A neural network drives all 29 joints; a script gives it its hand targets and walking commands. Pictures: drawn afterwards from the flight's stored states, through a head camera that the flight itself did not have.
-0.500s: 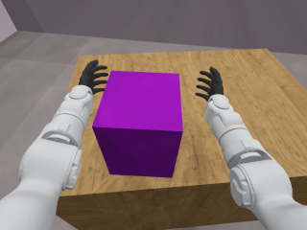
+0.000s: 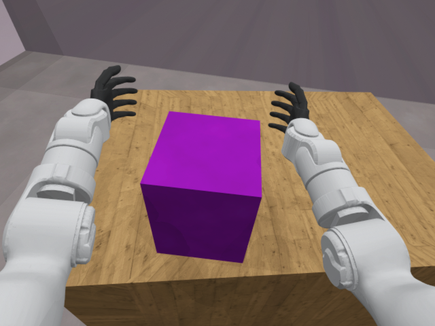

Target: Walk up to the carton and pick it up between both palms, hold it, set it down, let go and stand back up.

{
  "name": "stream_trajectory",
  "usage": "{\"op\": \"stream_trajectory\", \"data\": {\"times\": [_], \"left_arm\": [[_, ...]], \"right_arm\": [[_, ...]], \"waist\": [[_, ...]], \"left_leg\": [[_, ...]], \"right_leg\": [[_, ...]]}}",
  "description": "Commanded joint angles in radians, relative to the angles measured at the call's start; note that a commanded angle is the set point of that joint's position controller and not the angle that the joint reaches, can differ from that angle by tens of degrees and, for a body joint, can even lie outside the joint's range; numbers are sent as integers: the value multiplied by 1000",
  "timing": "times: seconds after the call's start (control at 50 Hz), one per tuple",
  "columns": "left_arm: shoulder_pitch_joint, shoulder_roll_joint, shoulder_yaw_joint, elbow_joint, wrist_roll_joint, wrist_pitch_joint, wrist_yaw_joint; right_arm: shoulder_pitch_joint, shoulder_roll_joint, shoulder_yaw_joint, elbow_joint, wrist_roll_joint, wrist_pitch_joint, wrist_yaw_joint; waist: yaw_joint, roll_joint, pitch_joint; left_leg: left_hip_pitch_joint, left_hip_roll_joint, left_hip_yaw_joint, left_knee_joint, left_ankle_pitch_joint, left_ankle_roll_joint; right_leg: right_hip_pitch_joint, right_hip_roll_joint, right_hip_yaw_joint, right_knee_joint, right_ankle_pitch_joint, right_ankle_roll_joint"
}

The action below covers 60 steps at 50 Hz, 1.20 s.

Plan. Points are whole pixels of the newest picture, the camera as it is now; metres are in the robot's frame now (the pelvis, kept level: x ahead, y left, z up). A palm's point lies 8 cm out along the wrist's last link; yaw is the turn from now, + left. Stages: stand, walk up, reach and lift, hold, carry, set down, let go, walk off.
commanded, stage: set down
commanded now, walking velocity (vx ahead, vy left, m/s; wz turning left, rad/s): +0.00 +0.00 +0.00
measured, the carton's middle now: (206, 188) +0.42 -0.02 +0.02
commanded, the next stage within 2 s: none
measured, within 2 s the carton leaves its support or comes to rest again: neither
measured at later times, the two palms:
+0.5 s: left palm (95, 148) +0.42 +0.19 +0.15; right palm (311, 166) +0.35 -0.20 +0.14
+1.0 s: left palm (82, 201) +0.35 +0.21 +0.10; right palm (306, 207) +0.29 -0.18 +0.09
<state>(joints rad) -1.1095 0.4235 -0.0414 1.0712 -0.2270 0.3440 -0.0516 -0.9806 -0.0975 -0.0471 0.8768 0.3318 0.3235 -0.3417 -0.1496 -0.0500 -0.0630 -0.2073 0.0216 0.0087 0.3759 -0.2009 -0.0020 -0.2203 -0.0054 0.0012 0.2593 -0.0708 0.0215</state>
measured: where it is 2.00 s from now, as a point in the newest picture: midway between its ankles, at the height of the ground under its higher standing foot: outside the picture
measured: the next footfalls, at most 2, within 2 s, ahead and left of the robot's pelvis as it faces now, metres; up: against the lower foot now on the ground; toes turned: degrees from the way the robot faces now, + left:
none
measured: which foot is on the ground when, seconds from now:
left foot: down 0.00-1.00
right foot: down 0.00-1.00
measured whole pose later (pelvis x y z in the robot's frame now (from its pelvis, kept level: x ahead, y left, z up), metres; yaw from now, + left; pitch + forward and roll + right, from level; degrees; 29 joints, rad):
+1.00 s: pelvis +0.00 +0.00 +0.00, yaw -1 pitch -3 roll -1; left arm -0.32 0.36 0.08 0.26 -0.22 0.37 -0.12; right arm -0.16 -0.06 -0.01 0.09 0.24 0.31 -0.30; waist -0.04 -0.03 0.04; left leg -0.10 0.03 0.03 0.39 -0.23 0.00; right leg -0.14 0.00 0.02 0.31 -0.11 0.02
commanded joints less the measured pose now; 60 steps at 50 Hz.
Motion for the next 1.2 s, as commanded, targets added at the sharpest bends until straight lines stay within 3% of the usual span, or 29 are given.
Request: {"op": "stream_trajectory", "data": {"times": [0.0, 0.04, 0.08, 0.1, 0.12, 0.18, 0.2, 0.22, 0.24, 0.3, 0.32, 0.34, 0.4, 0.44, 0.46, 0.54, 0.56, 0.6, 0.66, 0.76, 0.84, 0.88, 0.92, 0.94, 0.96, 1.02, 1.08, 1.12, 1.18], "left_arm": [[-383, 61, 43, -276, 12, -25, -2], [-327, 63, 64, -340, 15, -17, -4], [-374, 107, 83, -394, 4, 1, 2], [-245, 74, 99, -428, 29, 9, 2], [-314, 115, 121, -462, 16, 19, 1], [-293, 138, 150, -533, 19, 43, 8], [-209, 137, 173, -554, 27, 53, 8], [-254, 141, 169, -561, 19, 59, 6], [-193, 134, 168, -557, 28, 65, -1], [-218, 171, 200, -637, 21, 63, -9], [-137, 152, 196, -632, 32, 65, -11], [-165, 156, 192, -649, 25, 65, -16], [-19, 125, 196, -652, 43, 61, -33], [-4, 122, 195, -683, 44, 54, -45], [26, 113, 189, -689, 47, 54, -49], [163, 76, 175, -741, 44, 30, -57], [99, 81, 165, -772, 23, 19, -52], [166, 66, 153, -757, 18, 13, -47], [135, 90, 147, -809, -3, 0, -46], [227, 104, 161, -883, -15, -24, -38], [357, 112, 169, -947, -3, -19, -48], [508, 76, 170, -970, 6, -9, -61], [547, 64, 170, -1018, 16, -7, -71], [502, 82, 175, -1021, 9, -2, -75], [593, 64, 176, -1029, 21, -2, -75], [611, 62, 173, -1074, 20, -16, -78], [726, 50, 173, -1107, 22, -41, -83], [709, 70, 163, -1140, 7, -74, -80], [818, 59, 161, -1154, 3, -134, -75]], "right_arm": [[-275, -153, -25, -249, -11, -57, 10], [-232, -153, -12, -316, -6, -69, 11], [-295, -167, -12, -404, 4, -61, 12], [-165, -145, 7, -423, 2, -66, 14], [-251, -168, -8, -473, -5, -61, 13], [-210, -167, -17, -549, -10, -43, 18], [-122, -153, -9, -565, -7, -41, 19], [-171, -155, -8, -585, -5, -32, 21], [-95, -140, -4, -573, -11, -23, 21], [-96, -134, -18, -660, -11, -7, 24], [0, -112, 5, -625, -5, -4, 28], [-27, -121, -4, -641, -11, 2, 29], [121, -87, 13, -636, -13, 5, 33], [137, -92, 11, -677, -19, -4, 31], [167, -88, 3, -682, -24, -8, 31], [291, -80, -4, -742, -50, -44, 39], [209, -92, -19, -793, -60, -54, 40], [288, -63, -25, -804, -80, -59, 46], [254, -68, -45, -854, -118, -58, 42], [377, -33, -37, -896, -127, -43, 50], [502, -29, -4, -919, -109, -37, 48], [627, -13, 26, -944, -97, -45, 45], [658, -31, 31, -982, -97, -59, 41], [624, -40, 27, -1005, -99, -59, 39], [714, -24, 44, -1023, -89, -66, 39], [712, -34, 41, -1101, -107, -86, 46], [835, -19, 57, -1132, -121, -104, 51], [842, -29, 40, -1160, -140, -116, 55], [962, -4, 62, -1186, -144, -147, 66]], "waist": [[-29, 168, -391], [-19, 136, -408], [3, 103, -437], [6, 98, -420], [18, 82, -446], [38, 84, -456], [49, 77, -442], [54, 85, -444], [53, 79, -425], [75, 83, -452], [71, 95, -434], [69, 100, -433], [73, 103, -375], [81, 109, -366], [67, 116, -352], [67, 128, -268], [69, 131, -282], [68, 125, -223], [67, 112, -235], [81, 97, -257], [103, 110, -269], [106, 103, -242], [104, 114, -239], [104, 113, -212], [108, 116, -179], [125, 120, -141], [130, 103, -102], [123, 102, -105], [134, 82, -89]], "left_leg": [[188, -48, 27, -14, 266, -61], [193, -54, 31, -10, 300, -56], [152, -55, 39, -6, 272, -46], [184, -55, 40, -12, 294, -46], [162, -55, 47, -4, 293, -42], [137, -54, 56, -9, 268, -37], [142, -54, 61, -7, 272, -34], [107, -54, 67, -15, 242, -29], [104, -56, 73, -19, 224, -25], [48, -57, 82, -31, 179, -12], [67, -55, 78, -34, 184, -12], [57, -54, 83, -38, 180, -13], [67, -48, 77, -47, 162, -6], [66, -45, 77, -46, 180, -11], [68, -43, 72, -47, 176, -11], [77, -33, 63, -51, 164, -19], [61, -35, 65, -49, 140, -23], [45, -27, 60, -60, 71, -16], [4, -23, 55, -68, 13, -5], [-21, -5, 44, -74, -1, 7], [14, -4, 48, -59, 104, -2], [57, -7, 48, -48, 176, -7], [79, -6, 49, -43, 232, -20], [57, -10, 51, -41, 209, -21], [78, -12, 53, -43, 206, -21], [52, -10, 48, -52, 177, -17], [50, -11, 45, -56, 166, -12], [30, -9, 43, -58, 131, -10], [23, -9, 39, -63, 111, 0]], "right_leg": [[229, 71, -47, 40, 250, -31], [275, 73, -44, 50, 300, -22], [299, 76, -41, 69, 310, -13], [331, 79, -42, 67, 343, -9], [328, 81, -38, 74, 339, -8], [335, 77, -32, 87, 331, -5], [357, 74, -26, 93, 352, -5], [347, 70, -16, 95, 331, -5], [372, 65, -18, 97, 347, -6], [396, 53, -5, 115, 335, -4], [406, 52, -1, 111, 339, -7], [392, 49, 1, 108, 318, -12], [388, 43, 5, 93, 278, -17], [383, 43, 5, 86, 271, -22], [374, 43, 0, 85, 258, -24], [335, 46, -11, 64, 180, -36], [295, 43, -15, 65, 139, -37], [282, 42, -21, 58, 76, -42], [276, 33, -14, 72, 47, -44], [313, 33, -2, 96, 50, -53], [338, 29, 13, 98, 120, -51], [367, 32, 12, 87, 176, -47], [364, 31, 13, 80, 198, -47], [343, 30, 10, 76, 177, -46], [352, 27, 15, 71, 184, -45], [326, 24, 16, 67, 147, -45], [338, 21, 16, 67, 155, -45], [322, 16, 14, 71, 133, -46], [334, 7, 29, 77, 138, -45]]}}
